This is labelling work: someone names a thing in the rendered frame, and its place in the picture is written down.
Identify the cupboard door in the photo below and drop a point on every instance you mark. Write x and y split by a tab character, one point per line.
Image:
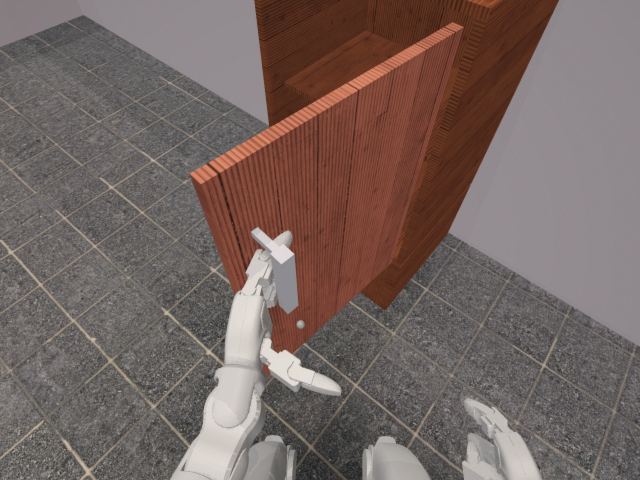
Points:
339	174

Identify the left robot forearm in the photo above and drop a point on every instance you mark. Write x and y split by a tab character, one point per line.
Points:
234	414

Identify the right robot hand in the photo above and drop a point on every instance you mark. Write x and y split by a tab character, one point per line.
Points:
508	459

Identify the left robot thigh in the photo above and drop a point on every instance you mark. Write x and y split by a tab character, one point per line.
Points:
271	460

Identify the handle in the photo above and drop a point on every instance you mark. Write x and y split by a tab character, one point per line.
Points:
284	270

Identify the right robot shin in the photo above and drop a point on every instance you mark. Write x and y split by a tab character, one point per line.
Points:
386	439

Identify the left robot hand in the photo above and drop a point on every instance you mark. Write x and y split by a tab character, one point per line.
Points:
249	321

